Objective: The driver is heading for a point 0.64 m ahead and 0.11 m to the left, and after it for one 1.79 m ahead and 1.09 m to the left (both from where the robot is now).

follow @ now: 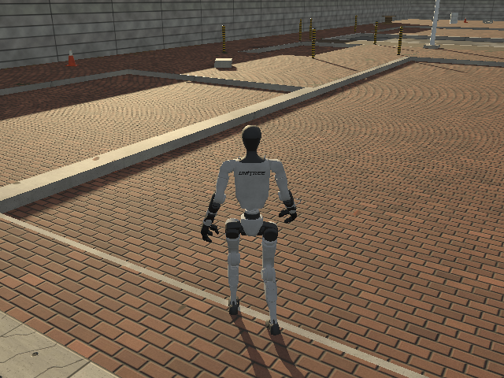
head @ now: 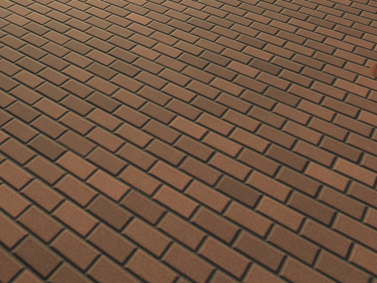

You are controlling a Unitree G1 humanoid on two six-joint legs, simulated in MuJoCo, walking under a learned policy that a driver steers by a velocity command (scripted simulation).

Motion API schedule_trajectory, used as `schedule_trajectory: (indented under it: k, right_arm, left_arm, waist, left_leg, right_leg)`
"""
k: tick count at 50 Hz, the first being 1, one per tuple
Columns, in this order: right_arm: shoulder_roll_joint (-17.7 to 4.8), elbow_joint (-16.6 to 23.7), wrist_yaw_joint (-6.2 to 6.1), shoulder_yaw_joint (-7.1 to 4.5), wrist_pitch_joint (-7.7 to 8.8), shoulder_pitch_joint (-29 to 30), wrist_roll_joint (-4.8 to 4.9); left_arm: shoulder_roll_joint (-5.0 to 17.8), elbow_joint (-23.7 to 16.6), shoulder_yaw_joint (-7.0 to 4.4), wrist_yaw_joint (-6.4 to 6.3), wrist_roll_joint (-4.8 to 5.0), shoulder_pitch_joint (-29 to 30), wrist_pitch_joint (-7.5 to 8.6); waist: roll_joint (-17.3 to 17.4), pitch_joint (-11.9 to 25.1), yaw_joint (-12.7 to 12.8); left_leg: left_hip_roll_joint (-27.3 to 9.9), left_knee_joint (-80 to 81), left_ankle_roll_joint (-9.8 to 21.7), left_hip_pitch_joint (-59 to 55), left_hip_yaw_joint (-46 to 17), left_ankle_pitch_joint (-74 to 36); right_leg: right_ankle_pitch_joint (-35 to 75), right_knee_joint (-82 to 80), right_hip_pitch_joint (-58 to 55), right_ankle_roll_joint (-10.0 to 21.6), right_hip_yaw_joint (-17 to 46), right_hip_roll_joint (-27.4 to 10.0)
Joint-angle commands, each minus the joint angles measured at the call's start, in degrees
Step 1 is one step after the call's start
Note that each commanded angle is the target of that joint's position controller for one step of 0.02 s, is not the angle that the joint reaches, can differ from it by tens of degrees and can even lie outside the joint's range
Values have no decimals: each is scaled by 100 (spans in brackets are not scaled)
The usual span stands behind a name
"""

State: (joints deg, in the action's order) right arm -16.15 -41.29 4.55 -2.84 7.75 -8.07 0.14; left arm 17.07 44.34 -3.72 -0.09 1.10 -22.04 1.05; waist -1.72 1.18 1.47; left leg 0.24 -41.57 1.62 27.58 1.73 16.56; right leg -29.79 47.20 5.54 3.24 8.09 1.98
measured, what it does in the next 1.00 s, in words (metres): goes down, turning left: right foot 0.14 m lower, then left foot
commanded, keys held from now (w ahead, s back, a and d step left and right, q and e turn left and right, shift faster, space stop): w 0.42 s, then w+q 0.28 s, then q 0.30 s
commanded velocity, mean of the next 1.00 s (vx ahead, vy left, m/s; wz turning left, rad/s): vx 0.43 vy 0.00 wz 0.20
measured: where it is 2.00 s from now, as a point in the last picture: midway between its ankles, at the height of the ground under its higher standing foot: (195, 262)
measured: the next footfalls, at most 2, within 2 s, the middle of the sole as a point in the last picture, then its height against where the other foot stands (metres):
right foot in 0.44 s outside the picture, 0.14 m lower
left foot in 0.88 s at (165, 249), level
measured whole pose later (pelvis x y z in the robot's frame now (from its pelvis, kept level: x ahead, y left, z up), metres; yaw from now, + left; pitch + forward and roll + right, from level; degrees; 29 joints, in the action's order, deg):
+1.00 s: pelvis +0.57 +0.04 -0.12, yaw +16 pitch +3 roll -1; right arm -16.2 -37.4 1.4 -3.6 1.5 -5.5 0.2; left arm 16.6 47.5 -3.0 -0.5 -0.2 -10.1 2.8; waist 0.1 -3.2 0.6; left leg 5.3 -30.5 5.2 28.1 -0.9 5.7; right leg -29.7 71.8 24.1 -2.5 2.0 0.5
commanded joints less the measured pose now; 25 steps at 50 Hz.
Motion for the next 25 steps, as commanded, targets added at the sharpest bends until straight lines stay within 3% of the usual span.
schedule_trajectory:
  k: [1, 2, 3, 4, 5, 6, 8, 10, 12, 16, 19, 20, 21, 22, 23, 24, 25]
  right_arm:
    - [-932, -616, 2, -340, -13, -2380, 259]
    - [-763, -556, 7, -293, -69, -1821, 348]
    - [-560, -375, 41, -219, -65, -1448, 222]
    - [-560, -368, 28, -214, -44, -1279, 149]
    - [-502, -339, -39, -194, -6, -1117, 50]
    - [-634, -295, -98, -201, 40, -983, 1]
    - [-539, -415, -384, -187, 109, -900, 86]
    - [-500, -459, -589, -169, 17, -1155, 16]
    - [-560, -471, -658, -207, -26, -1393, 95]
    - [-237, -627, -701, -207, -185, -2054, 165]
    - [-164, -685, -781, -222, -369, -2182, 180]
    - [-215, -707, -765, -253, -403, -2088, 174]
    - [-265, -699, -714, -279, -413, -1838, 162]
    - [-187, -592, -614, -272, -331, -1552, 159]
    - [180, -440, -515, -111, -183, -2246, 217]
    - [-146, -382, -446, -89, -32, -2375, 361]
    - [-322, -237, -449, -120, 14, -2163, 504]
  left_arm:
    - [-23, -650, 72, 26, 154, 175, 161]
    - [338, -826, -15, 9, 325, 649, 159]
    - [475, -872, -27, -16, 275, 1177, 163]
    - [499, -866, -57, -1, 176, 1345, 165]
    - [459, -775, -80, 62, 67, 1233, 127]
    - [445, -784, -122, 138, 27, 1287, 138]
    - [205, -946, -54, 258, -73, 1752, 268]
    - [-23, -756, -5, 383, -180, 1703, 379]
    - [-124, -737, 59, 460, -107, 1940, 429]
    - [-85, -947, 128, 500, -65, 2845, 493]
    - [-82, -784, 141, 489, -57, 2547, 524]
    - [-23, -603, 81, 449, -78, 1979, 520]
    - [90, -215, -33, 385, -126, 799, 492]
    - [206, 176, -108, 311, -252, -557, 446]
    - [365, 167, -56, 279, -337, -621, 481]
    - [628, 147, -184, 205, -247, -784, 390]
    - [1037, 281, -341, 155, -189, -694, 315]
  waist:
    - [2400, 826, -877]
    - [1525, -16, -617]
    - [449, -433, -603]
    - [-148, -590, -426]
    - [-19, -503, -295]
    - [156, -520, -185]
    - [713, -602, -137]
    - [540, -265, -203]
    - [539, -201, -331]
    - [378, -561, -742]
    - [360, -723, -688]
    - [306, -519, -367]
    - [127, -59, 270]
    - [-622, 566, 980]
    - [-1083, 1408, 580]
    - [-1640, 1799, 703]
    - [-1452, 1800, 560]
  left_leg:
    - [-1732, 2207, 1349, -4042, -3634, 440]
    - [-1894, 2511, 1324, -3303, -3919, 1157]
    - [-1798, 2463, 1308, -2521, -3639, 829]
    - [-1754, 2201, 1333, -2031, -3374, 821]
    - [-1663, 2149, 1294, -1707, -3088, 846]
    - [-1388, 2212, 1209, -1339, -2688, 862]
    - [-873, 2145, 879, -654, -1759, 699]
    - [-603, 1906, 761, -188, -1153, 332]
    - [-604, 1692, 742, -82, -989, 447]
    - [-839, 648, 631, -1340, -1228, 737]
    - [-937, -175, 597, -1885, -1270, -17]
    - [-842, -766, 571, -1741, -1114, -574]
    - [-536, -2104, 482, -1166, -776, -944]
    - [211, -4815, 207, 357, -308, 793]
    - [178, -5674, 333, 2028, -1025, 2517]
    - [41, -5684, 255, 2699, -1484, 2377]
    - [-62, -6041, 38, 3491, -1355, 2001]
  right_leg:
    - [-487, 3936, 3883, 108, 406, 260]
    - [-81, 3476, 4508, 269, 287, -14]
    - [234, 3042, 4331, 300, 143, -197]
    - [440, 2320, 4203, 279, 101, -395]
    - [654, 1960, 3858, 254, 88, -654]
    - [1236, 1525, 3589, 218, -77, -625]
    - [3174, 48, 3002, 140, -329, -573]
    - [4988, -814, 1975, 110, -759, -223]
    - [5596, -1263, 1480, 111, -842, -142]
    - [5552, -2123, 2407, 145, -556, -424]
    - [5408, -2878, 2397, 129, -403, -759]
    - [5179, -3012, 1732, 205, -536, -711]
    - [5386, -3163, 265, 425, -733, -642]
    - [6143, -2854, -1803, 870, -378, -1131]
    - [7388, -1018, -3499, 927, 316, -1898]
    - [7734, -854, -3916, 1352, 954, -2347]
    - [4895, -1545, -3692, 1925, 1924, -2849]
